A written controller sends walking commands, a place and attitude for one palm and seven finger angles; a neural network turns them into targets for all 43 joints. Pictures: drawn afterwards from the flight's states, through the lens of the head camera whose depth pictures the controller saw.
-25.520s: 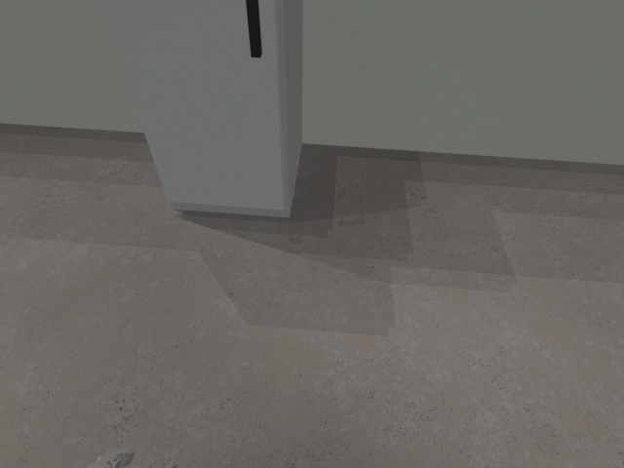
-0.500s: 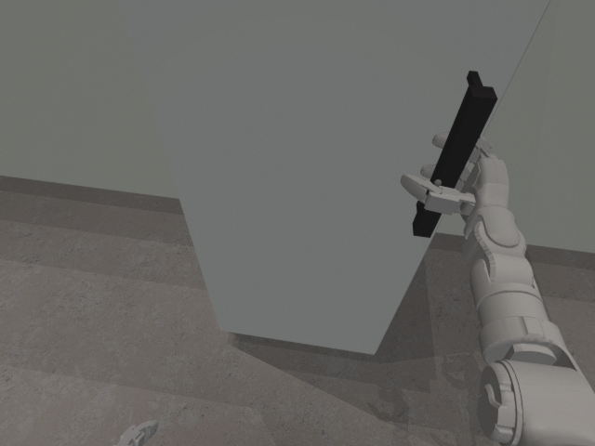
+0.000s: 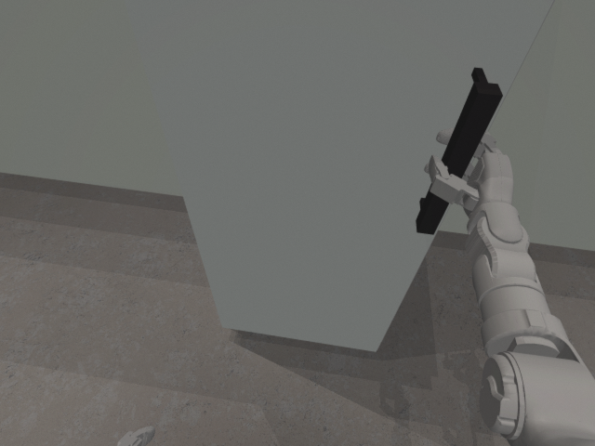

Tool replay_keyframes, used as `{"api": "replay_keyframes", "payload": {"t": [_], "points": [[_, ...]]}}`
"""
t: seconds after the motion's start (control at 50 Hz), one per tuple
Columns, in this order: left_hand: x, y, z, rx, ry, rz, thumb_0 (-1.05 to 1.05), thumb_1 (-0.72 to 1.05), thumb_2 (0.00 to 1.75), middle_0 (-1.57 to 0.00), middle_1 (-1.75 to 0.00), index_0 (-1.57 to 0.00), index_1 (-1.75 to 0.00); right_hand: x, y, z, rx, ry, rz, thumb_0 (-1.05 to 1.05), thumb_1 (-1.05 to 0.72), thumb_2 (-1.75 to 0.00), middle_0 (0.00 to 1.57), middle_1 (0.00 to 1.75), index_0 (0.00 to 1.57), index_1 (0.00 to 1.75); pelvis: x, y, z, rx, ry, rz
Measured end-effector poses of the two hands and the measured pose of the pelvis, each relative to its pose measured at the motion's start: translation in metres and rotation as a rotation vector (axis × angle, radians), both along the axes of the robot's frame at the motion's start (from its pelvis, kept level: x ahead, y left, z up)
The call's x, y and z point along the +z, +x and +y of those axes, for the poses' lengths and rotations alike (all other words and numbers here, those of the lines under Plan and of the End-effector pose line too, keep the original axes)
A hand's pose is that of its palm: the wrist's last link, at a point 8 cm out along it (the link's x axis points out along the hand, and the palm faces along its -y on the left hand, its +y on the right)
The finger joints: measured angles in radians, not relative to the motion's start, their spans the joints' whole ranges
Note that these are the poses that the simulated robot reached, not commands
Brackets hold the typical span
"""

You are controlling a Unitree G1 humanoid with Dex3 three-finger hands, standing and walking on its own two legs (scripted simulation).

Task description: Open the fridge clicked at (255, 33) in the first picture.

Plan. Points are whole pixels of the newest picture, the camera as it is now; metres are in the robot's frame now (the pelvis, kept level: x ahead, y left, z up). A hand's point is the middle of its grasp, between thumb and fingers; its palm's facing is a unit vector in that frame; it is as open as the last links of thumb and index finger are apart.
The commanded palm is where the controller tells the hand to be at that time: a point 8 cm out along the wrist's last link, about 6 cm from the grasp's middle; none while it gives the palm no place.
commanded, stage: grip the handle and tug to test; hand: right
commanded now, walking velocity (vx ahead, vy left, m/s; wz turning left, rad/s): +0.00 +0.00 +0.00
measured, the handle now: (448, 160) +0.50 -0.16 +0.14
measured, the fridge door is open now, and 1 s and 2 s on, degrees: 0 1 32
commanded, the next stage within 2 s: pull the door a little, standing still in 0.48 s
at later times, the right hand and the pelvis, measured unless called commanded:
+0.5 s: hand (440, 178) +0.45 -0.14 +0.15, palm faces +0.04 +1.00 +0.02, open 6.1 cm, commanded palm +0.40 -0.19 +0.15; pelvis +0.01 +0.00 +0.00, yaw +2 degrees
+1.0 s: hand (439, 182) +0.44 -0.14 +0.15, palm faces +0.04 +1.00 +0.01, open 6.2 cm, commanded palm +0.37 -0.18 +0.15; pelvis +0.05 +0.00 +0.01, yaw +2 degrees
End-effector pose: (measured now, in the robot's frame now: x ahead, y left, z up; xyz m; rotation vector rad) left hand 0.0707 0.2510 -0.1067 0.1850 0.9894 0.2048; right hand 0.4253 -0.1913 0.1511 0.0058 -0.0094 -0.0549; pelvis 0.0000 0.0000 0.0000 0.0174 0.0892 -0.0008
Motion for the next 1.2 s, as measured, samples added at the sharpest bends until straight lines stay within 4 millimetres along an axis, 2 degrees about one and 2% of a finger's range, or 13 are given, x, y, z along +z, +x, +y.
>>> {"api": "replay_keyframes", "payload": {"t": [0.32, 0.5, 0.82, 0.98, 1.08, 1.2], "points": [[0.001, -0.006, 0.0, 0.01, -0.003, -0.004, 0.01, 0.91, 0.89, -0.2, -0.3, -0.2, -0.29, -0.001, 0.001, -0.001, 0.011, 0.006, -0.003, 0.0, -0.61, -0.82, 0.38, 1.4, 0.39, 1.37, 0.0, -0.003, -0.001, 0.009, 0.0, 0.009], [0.004, 0.004, -0.003, 0.027, -0.017, -0.031, 0.01, 0.91, 0.89, -0.2, -0.3, -0.2, -0.29, -0.001, -0.001, 0.0, 0.01, 0.015, -0.014, 0.0, -0.64, -0.78, 0.35, 1.4, 0.36, 1.37, 0.001, 0.008, -0.003, 0.028, -0.004, 0.002], [0.013, 0.061, -0.01, -0.025, -0.023, -0.085, 0.01, 0.91, 0.89, -0.2, -0.3, -0.2, -0.29, -0.001, -0.002, 0.002, -0.002, 0.018, -0.007, 0.0, -0.65, -0.79, 0.32, 1.4, 0.35, 1.38, 0.004, 0.028, -0.004, 0.019, -0.007, 0.002], [0.02, 0.086, -0.014, -0.021, -0.054, -0.136, 0.01, 0.91, 0.89, -0.2, -0.3, -0.2, -0.29, 0.0, -0.008, 0.003, 0.007, 0.01, -0.001, 0.0, -0.68, -0.75, 0.28, 1.4, 0.3, 1.39, 0.006, 0.044, -0.003, 0.041, -0.014, -0.008], [0.026, 0.106, -0.016, -0.027, -0.066, -0.154, 0.01, 0.91, 0.89, -0.2, -0.3, -0.2, -0.29, 0.0, -0.026, 0.005, 0.027, 0.004, -0.005, 0.0, -0.68, -0.72, 0.27, 1.4, 0.27, 1.38, 0.01, 0.058, -0.002, 0.051, -0.013, -0.02], [0.038, 0.144, -0.021, -0.066, -0.073, -0.205, 0.01, 0.91, 0.89, -0.2, -0.3, -0.2, -0.29, 0.0, -0.07, 0.014, 0.06, 0.009, -0.011, 0.0, -0.66, -0.7, 0.26, 1.37, 0.26, 1.34, 0.013, 0.076, -0.001, 0.052, -0.009, -0.036]]}}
